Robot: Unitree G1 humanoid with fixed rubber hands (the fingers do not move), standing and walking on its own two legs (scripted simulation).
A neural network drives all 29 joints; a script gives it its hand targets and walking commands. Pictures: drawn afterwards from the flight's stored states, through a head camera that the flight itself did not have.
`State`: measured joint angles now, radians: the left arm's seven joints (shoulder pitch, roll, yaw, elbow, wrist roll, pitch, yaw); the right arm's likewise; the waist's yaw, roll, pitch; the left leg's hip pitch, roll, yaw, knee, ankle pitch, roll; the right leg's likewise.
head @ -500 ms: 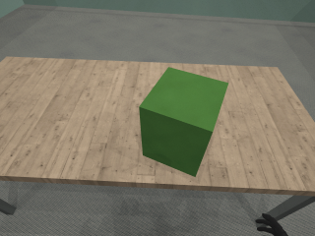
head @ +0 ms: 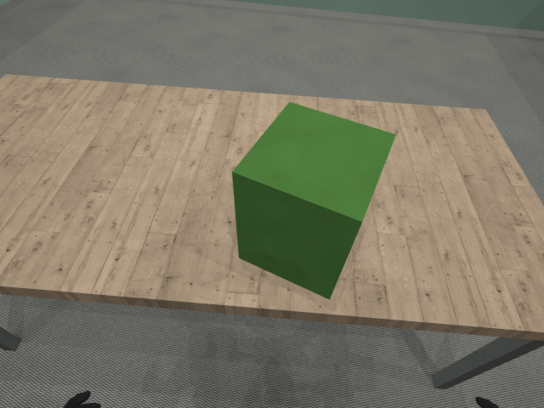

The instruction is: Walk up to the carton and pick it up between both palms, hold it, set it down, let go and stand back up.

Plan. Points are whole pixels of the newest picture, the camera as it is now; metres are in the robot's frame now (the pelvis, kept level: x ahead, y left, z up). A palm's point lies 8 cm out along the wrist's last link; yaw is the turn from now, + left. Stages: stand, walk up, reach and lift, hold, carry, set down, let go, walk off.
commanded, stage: walk up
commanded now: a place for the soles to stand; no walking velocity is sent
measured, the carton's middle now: (309, 202) +0.47 -0.06 +0.00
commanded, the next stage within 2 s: reach and lift in 0.56 s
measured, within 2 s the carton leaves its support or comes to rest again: neither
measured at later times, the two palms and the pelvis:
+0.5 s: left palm out of the picture +0.09 +0.32 -0.10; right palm out of the picture +0.12 -0.32 -0.08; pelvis +0.00 +0.00 +0.01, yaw +1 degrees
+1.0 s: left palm (109, 352) +0.22 +0.26 -0.08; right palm (492, 401) +0.15 -0.31 -0.05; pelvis +0.02 +0.01 +0.00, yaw -3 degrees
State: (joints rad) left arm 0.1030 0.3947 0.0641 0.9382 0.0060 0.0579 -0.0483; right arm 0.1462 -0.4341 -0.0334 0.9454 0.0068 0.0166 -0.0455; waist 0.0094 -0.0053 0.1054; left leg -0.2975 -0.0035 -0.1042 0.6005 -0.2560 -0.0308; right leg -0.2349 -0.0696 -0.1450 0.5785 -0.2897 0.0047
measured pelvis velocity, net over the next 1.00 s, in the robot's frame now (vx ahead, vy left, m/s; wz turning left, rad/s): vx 0.02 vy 0.01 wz -0.05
